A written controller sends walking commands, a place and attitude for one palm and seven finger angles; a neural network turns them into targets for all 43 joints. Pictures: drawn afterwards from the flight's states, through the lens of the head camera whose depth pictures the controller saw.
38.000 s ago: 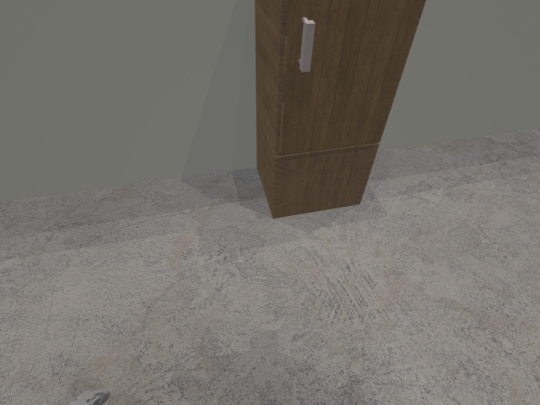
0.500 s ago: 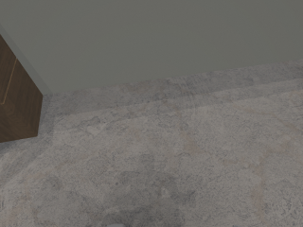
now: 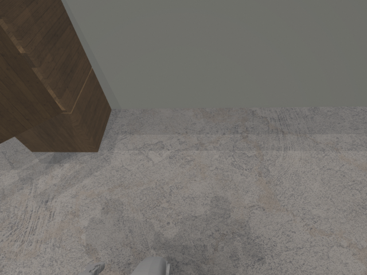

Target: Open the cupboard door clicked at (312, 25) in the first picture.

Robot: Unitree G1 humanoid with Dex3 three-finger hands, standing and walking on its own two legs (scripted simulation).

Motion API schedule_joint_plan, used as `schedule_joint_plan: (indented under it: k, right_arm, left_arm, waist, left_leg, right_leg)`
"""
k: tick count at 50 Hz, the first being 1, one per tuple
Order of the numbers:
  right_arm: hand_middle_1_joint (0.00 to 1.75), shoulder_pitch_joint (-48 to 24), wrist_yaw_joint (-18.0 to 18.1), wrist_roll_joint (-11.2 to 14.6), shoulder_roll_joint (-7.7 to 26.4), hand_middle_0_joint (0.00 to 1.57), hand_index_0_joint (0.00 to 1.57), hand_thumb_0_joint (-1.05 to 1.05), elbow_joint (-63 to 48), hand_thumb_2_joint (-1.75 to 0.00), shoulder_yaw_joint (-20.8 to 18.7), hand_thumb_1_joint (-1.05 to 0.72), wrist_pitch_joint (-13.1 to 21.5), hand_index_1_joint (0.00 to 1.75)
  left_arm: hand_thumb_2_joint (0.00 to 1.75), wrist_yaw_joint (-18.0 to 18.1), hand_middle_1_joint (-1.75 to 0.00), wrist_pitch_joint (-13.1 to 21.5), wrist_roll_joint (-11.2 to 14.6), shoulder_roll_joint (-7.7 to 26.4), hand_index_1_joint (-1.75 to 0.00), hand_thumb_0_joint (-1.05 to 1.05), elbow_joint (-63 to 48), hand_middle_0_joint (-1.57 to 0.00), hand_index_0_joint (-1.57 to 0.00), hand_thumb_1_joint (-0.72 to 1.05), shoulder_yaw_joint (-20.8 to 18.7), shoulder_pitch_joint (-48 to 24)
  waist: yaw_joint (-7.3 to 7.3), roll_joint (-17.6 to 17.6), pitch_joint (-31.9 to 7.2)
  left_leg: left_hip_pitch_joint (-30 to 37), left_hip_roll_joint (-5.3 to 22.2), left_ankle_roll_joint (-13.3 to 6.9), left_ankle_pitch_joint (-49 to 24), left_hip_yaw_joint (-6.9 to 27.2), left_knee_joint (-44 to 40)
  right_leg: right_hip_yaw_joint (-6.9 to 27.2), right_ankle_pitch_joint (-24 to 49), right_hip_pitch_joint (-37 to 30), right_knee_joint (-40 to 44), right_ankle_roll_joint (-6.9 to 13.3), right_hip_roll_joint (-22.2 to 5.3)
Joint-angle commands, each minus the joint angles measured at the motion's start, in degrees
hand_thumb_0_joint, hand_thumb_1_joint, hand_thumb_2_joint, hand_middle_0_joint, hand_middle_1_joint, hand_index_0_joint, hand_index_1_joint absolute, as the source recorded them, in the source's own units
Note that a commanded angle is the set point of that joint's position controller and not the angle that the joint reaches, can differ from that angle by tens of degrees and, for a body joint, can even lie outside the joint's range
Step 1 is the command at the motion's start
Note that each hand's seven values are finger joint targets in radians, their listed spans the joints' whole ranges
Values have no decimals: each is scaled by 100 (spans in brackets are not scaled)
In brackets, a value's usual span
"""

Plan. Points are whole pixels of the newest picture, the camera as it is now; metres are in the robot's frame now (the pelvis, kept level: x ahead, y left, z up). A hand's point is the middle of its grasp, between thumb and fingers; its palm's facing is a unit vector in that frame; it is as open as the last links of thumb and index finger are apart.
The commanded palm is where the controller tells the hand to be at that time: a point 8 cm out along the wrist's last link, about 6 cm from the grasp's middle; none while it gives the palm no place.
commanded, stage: turn to face it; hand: left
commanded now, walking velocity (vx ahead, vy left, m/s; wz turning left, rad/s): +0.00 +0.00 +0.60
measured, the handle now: out of the picture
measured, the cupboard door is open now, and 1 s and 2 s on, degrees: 40 40 40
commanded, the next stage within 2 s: take the last steps up to it in 0.94 s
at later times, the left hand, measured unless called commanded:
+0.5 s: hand out of the picture +0.04 +0.26 -0.17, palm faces +0.34 -0.91 -0.25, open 7.4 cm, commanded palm none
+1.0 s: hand out of the picture -0.01 +0.17 -0.16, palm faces +0.57 -0.79 -0.24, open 7.4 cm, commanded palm none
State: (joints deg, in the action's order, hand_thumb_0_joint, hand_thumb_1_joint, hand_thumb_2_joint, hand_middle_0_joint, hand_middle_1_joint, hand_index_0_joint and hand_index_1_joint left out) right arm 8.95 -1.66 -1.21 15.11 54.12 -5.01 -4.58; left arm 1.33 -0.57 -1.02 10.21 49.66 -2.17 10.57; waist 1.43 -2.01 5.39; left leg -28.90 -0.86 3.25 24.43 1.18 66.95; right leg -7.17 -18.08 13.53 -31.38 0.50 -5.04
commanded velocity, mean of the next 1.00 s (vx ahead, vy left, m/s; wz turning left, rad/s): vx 0.00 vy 0.00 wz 0.49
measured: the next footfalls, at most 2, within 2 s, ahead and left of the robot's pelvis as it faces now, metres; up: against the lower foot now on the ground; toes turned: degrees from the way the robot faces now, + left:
left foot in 0.26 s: +0.04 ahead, +0.14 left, +0.00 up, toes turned +16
right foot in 0.68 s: +0.12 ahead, -0.11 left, +0.00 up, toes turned +20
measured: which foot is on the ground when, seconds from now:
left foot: up 0.00-0.24, down 0.26-0.68, up 0.70-1.00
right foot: down 0.00-0.26, up 0.28-0.66, down 0.68-1.00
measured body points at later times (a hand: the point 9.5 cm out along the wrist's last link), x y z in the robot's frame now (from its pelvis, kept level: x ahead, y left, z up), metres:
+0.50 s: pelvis +0.02 +0.02 +0.00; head +0.06 +0.06 +0.45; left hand +0.02 +0.31 -0.15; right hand +0.19 -0.19 -0.13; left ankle +0.00 +0.13 -0.74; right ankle +0.06 -0.14 -0.67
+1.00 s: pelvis +0.05 -0.01 +0.00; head +0.09 +0.01 +0.45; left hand -0.04 +0.21 -0.14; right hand +0.26 -0.19 -0.15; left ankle -0.04 +0.10 -0.70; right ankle +0.09 -0.12 -0.74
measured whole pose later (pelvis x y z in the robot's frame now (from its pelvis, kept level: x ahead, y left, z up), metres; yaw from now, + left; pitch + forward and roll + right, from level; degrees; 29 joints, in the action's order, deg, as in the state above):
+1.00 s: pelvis +0.05 -0.01 +0.00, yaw +33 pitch +0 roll +2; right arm 8.1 -1.3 -0.8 13.4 55.7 -3.7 -3.8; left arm 1.2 0.2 -1.6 10.6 53.2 -2.6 13.9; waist -0.6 1.6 5.5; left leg -20.5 0.9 3.4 25.5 -2.4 45.8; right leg -11.2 -18.1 11.0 -29.6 -0.3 -7.5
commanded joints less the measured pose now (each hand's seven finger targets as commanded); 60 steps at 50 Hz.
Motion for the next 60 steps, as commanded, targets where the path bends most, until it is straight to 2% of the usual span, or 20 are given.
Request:
schedule_joint_plan:
  k: [1, 7, 11, 13, 14, 19, 27, 31, 32, 34, 35, 37, 40, 49, 52, 53, 54, 55, 57, 60]
  right_arm:
    - [30, -329, -26, 57, 187, 20, 20, 0, -513, -90, -29, -90, 131, 30]
    - [30, -684, -30, 83, 79, 20, 20, 0, -633, -90, 76, -90, 220, 30]
    - [30, 130, -5, 37, 414, 20, 20, 0, -463, -90, -10, -90, 314, 30]
    - [30, 953, 116, 4, 1544, 20, 20, 0, -328, -90, -289, -90, 337, 30]
    - [30, 998, 150, 2, 1507, 20, 20, 0, -261, -90, -243, -90, 308, 30]
    - [30, 84, 281, 0, 877, 20, 20, 0, -493, -90, -43, -90, 415, 30]
    - [30, 114, 225, -46, 932, 20, 20, 0, -478, -90, -122, -90, 349, 30]
    - [30, -139, 216, -10, 863, 20, 20, 0, -571, -90, -157, -90, 308, 30]
    - [30, -207, 201, 33, 766, 20, 20, 0, -615, -90, -151, -90, 310, 30]
    - [30, -153, 153, 93, 272, 20, 20, 0, -790, -90, -94, -90, 325, 30]
    - [30, -117, 139, 61, 481, 20, 20, 0, -754, -90, -137, -90, 273, 30]
    - [30, -25, 95, 23, 409, 20, 20, 0, -461, -90, -145, -90, 142, 30]
    - [30, 12, 21, 38, 227, 20, 20, 0, -368, -90, -77, -90, 122, 30]
    - [30, -343, 79, 90, -38, 20, 20, 0, -322, -90, 132, -90, 287, 30]
    - [30, 298, 118, 47, 308, 20, 20, 0, -90, -90, 82, -90, 402, 30]
    - [30, 511, 153, -19, 861, 20, 20, 0, -75, -90, -23, -90, 450, 30]
    - [30, 763, 212, -39, 1154, 20, 20, 0, -33, -90, -98, -90, 378, 30]
    - [30, 825, 228, -71, 1128, 20, 20, 0, 0, -90, -64, -90, 349, 30]
    - [30, 512, 294, -67, 793, 20, 20, 0, -54, -90, 21, -90, 421, 30]
    - [30, 375, 292, -35, 620, 20, 20, 0, -83, -90, 101, -90, 550, 30]
  left_arm:
    - [90, 65, -30, 151, -33, 1089, -30, 0, -333, -20, -20, 90, -286, 227]
    - [90, 40, -30, 125, -76, 1361, -30, 0, -85, -20, -20, 90, -409, 713]
    - [90, -23, -30, 83, 13, 1332, -30, 0, -91, -20, -20, 90, -448, 469]
    - [90, -55, -30, 0, 55, 706, -30, 0, -522, -20, -20, 90, -259, 12]
    - [90, -25, -30, -71, 3, 888, -30, 0, -582, -20, -20, 90, -280, -166]
    - [90, -87, -30, -131, -10, 845, -30, 0, -178, -20, -20, 90, -319, 24]
    - [90, -66, -30, -119, 25, 744, -30, 0, -373, -20, -20, 90, -258, -230]
    - [90, -40, -30, -20, 55, 774, -30, 0, -284, -20, -20, 90, -283, 242]
    - [90, -17, -30, 43, 46, 923, -30, 0, -222, -20, -20, 90, -322, 542]
    - [90, 55, -30, 122, -82, 1768, -30, 0, -218, -20, -20, 90, -457, 747]
    - [90, 82, -30, 106, -40, 1630, -30, 0, -257, -20, -20, 90, -406, 600]
    - [90, 79, -30, 107, -9, 1132, -30, 0, -350, -20, -20, 90, -288, -44]
    - [90, 58, -30, 136, -20, 971, -30, 0, -342, -20, -20, 90, -247, -81]
    - [90, 36, -30, 159, -79, 1277, -30, 0, 196, -20, -20, 90, -373, 774]
    - [90, 7, -30, 118, 40, 1076, -30, 0, 230, -20, -20, 90, -334, 586]
    - [90, -25, -30, 83, 85, 739, -30, 0, 107, -20, -20, 90, -267, 654]
    - [90, -16, -30, 31, 63, 542, -30, 0, -48, -20, -20, 90, -173, 310]
    - [90, -26, -30, -13, 0, 662, -30, 0, -133, -20, -20, 90, -191, 22]
    - [90, -112, -30, -35, -49, 644, -30, 0, -12, -20, -20, 90, -253, -164]
    - [90, -239, -30, 39, -44, 606, -30, 0, 175, -20, -20, 90, -244, 85]
  waist:
    - [-173, 1226, -628]
    - [-451, 1404, -699]
    - [69, 712, -1011]
    - [520, -1725, -1364]
    - [481, -988, -1355]
    - [-51, -660, -812]
    - [-28, -735, -704]
    - [-271, -815, -779]
    - [-438, -476, -896]
    - [-540, 2079, -984]
    - [-454, 1574, -857]
    - [-121, 1495, -416]
    - [-47, 1375, -427]
    - [-391, 1354, -744]
    - [-3, 769, -1008]
    - [83, -814, -1254]
    - [262, -1438, -1127]
    - [307, -955, -866]
    - [161, -1275, -396]
    - [-66, -780, -331]
  left_leg:
    - [-322, 249, 115, -64, -242, -523]
    - [233, 191, 5, 179, -720, -2302]
    - [2076, 156, -215, -1535, -697, -4153]
    - [3227, 2496, -1585, -5078, 2426, -4590]
    - [3040, 2601, -1796, -4490, 2079, -4518]
    - [2244, 1439, -1197, -3916, 1016, -4646]
    - [1792, 1266, -1225, -3067, 1384, -4594]
    - [1144, 1035, -1028, -3024, 1563, -4118]
    - [758, 777, -784, -2492, 1427, -3727]
    - [-549, -425, -77, 1198, 54, -1167]
    - [-353, -54, -142, 1097, 363, -251]
    - [-410, 130, -62, 277, 301, 499]
    - [-262, 209, 26, -189, 17, 233]
    - [738, 39, -50, 15, -644, -2898]
    - [2424, 355, -267, -1897, -392, -4536]
    - [3183, 1539, -815, -3260, 1157, -4549]
    - [3013, 2282, -1523, -4064, 1832, -4738]
    - [2684, 2353, -1739, -2847, 1706, -4830]
    - [2260, 1821, -1589, -1346, 1525, -5165]
    - [2222, 1461, -1394, -1427, 1071, -5208]
  right_leg:
    - [442, 2857, -1026, 1107, 483, -1339]
    - [184, 3777, -1408, 607, 578, -1667]
    - [-380, 2925, -380, -741, 20, -1478]
    - [-69, -2224, 2012, -3082, -578, -204]
    - [504, -2032, 2050, -3510, -447, -313]
    - [722, -484, 1905, -3516, -558, -194]
    - [555, -633, 1061, -1678, -560, 189]
    - [448, 108, -228, -100, -461, 421]
    - [596, 683, -923, 736, -426, 216]
    - [2934, 1939, -1459, 1544, 623, -2323]
    - [2540, 2005, -836, 1449, 907, -2401]
    - [1772, 1603, -367, 1488, 712, -1601]
    - [789, 2101, -391, 1351, 507, -1253]
    - [542, 3830, -1217, 579, 618, -1465]
    - [55, 2736, -279, -376, 40, -1059]
    - [-270, 384, 877, -1278, -326, -403]
    - [35, -1988, 1430, -2153, -392, -92]
    - [333, -1938, 1577, -2767, -278, -136]
    - [516, -1298, 2053, -3173, -249, -155]
    - [420, -710, 1880, -2897, -226, -114]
